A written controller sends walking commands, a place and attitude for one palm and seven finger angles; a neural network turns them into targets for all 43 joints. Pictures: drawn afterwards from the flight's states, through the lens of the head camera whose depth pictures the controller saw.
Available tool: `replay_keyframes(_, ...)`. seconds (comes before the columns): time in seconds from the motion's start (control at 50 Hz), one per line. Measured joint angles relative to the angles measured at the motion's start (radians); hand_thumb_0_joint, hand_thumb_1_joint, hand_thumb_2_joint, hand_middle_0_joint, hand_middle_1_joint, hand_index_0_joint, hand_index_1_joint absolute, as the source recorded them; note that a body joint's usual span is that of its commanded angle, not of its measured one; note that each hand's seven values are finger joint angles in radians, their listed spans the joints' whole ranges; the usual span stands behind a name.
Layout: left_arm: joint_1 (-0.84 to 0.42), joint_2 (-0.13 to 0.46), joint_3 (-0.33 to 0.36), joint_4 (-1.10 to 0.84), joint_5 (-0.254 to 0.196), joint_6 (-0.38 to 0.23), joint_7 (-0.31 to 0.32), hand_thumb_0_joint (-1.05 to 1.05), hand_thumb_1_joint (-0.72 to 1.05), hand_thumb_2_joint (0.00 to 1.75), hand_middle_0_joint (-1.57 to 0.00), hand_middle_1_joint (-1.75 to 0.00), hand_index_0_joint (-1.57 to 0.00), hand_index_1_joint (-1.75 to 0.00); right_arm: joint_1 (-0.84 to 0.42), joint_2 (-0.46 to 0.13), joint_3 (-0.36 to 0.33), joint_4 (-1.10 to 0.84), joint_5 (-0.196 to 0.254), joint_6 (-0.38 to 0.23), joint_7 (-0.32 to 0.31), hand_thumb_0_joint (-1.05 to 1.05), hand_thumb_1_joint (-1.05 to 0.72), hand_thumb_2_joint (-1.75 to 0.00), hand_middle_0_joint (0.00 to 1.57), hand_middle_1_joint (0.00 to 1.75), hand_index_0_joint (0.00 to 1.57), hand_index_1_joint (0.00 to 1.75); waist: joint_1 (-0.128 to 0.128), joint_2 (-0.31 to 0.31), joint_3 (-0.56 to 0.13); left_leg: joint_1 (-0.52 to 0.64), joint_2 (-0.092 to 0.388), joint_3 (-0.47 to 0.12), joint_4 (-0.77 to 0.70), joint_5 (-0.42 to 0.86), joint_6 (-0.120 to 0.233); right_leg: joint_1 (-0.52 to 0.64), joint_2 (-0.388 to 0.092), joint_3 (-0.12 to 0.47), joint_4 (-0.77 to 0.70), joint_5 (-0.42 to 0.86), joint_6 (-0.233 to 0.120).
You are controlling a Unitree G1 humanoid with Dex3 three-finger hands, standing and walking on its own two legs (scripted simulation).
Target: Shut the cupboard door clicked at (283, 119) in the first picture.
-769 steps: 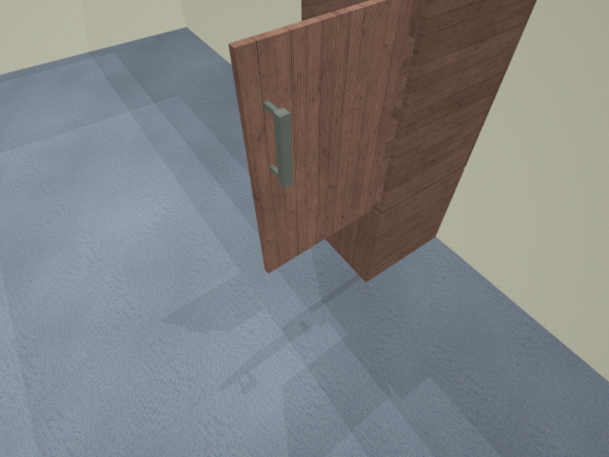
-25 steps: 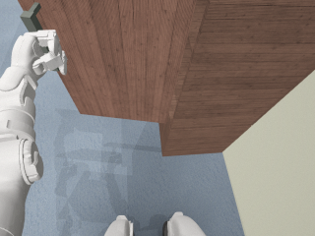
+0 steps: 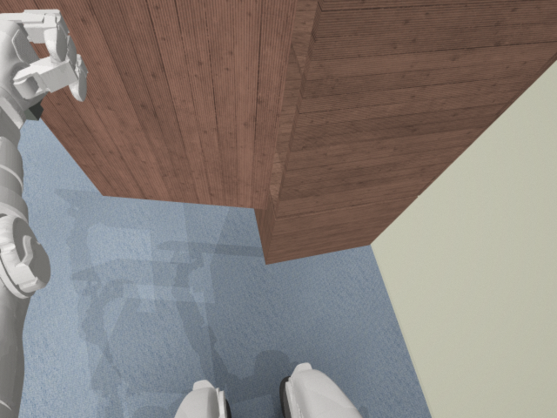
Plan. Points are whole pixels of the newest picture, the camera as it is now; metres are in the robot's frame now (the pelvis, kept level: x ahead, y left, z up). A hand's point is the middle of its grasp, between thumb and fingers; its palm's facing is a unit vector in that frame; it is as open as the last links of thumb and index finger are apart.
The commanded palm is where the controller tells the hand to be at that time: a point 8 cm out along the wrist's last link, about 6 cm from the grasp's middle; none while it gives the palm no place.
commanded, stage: push the door shut along its arc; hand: left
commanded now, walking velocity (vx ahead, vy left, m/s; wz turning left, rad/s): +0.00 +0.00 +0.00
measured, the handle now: (3, 57) +0.58 +0.27 +0.12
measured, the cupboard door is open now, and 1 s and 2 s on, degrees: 75 58 58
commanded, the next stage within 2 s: pull the fist back off the door in 0.58 s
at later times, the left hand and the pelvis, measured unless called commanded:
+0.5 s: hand (84, 54) +0.56 +0.17 +0.14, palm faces -0.28 -0.96 -0.01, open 3.2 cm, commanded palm +0.60 +0.18 +0.12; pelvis -0.01 +0.00 -0.02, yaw +2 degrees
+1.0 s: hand (119, 28) +0.62 +0.13 +0.13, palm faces +0.14 -0.99 -0.02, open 3.0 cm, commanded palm +0.58 +0.16 +0.12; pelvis +0.00 +0.00 -0.01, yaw +0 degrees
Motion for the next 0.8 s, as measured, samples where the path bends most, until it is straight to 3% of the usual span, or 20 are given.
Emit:
replay_keyframes(0.12,-0.026,-0.002,-0.031,0.006,-0.011,0.012,-0.025,0.0,0.87,0.9,-1.3,-1.5,-1.3,-1.5,-0.003,-0.001,-0.001,0.012,-0.001,0.006,-0.003,0.01,-0.9,-0.9,0.21,0.3,0.21,0.3,0.001,-0.005,-0.003,-0.009,-0.001,-0.01,0.007,-0.006,-0.001,-0.003,-0.001,-0.009,0.001,-0.006,0.0)
replay_keyframes(0.3,-0.13,-0.007,-0.114,0.04,-0.01,0.037,-0.006,0.01,0.88,0.94,-1.3,-1.5,-1.3,-1.5,-0.028,-0.008,-0.005,0.043,-0.011,-0.016,-0.005,0.01,-0.9,-0.9,0.21,0.3,0.21,0.3,-0.004,-0.009,-0.001,-0.062,-0.011,-0.036,0.045,-0.01,-0.002,-0.041,-0.009,-0.036,0.028,-0.015,-0.001)
replay_keyframes(0.7,-0.323,0.028,-0.2,0.093,0.012,0.076,0.031,-0.01,1.04,1.03,-1.3,-1.5,-1.3,-1.5,-0.036,0.009,0.021,0.092,-0.017,-0.065,-0.007,0.0,-0.9,-0.9,0.21,0.3,0.21,0.3,-0.048,0.002,0.009,-0.203,-0.009,-0.052,0.142,-0.027,-0.002,-0.175,-0.007,-0.052,0.116,-0.031,-0.004)
replay_keyframes(0.74,-0.333,0.002,-0.122,0.105,0.012,0.096,0.107,0.0,1.0,1.02,-1.3,-1.5,-1.3,-1.5,-0.015,0.008,0.02,0.077,-0.029,-0.069,-0.002,0.0,-0.9,-0.9,0.21,0.3,0.2,0.3,-0.044,0.017,0.001,-0.22,-0.006,-0.057,0.147,-0.029,-0.003,-0.186,-0.003,-0.057,0.112,-0.029,-0.003)
replay_keyframes(0.8,-0.349,-0.053,-0.04,0.105,0.046,0.112,0.348,-0.01,0.9,0.98,-1.3,-1.5,-1.3,-1.5,0.018,0.015,0.019,0.048,-0.065,-0.072,0.034,0.0,-0.9,-0.9,0.21,0.3,0.2,0.3,-0.05,0.026,-0.012,-0.236,-0.007,-0.061,0.143,-0.025,-0.004,-0.2,-0.004,-0.061,0.107,-0.025,-0.001)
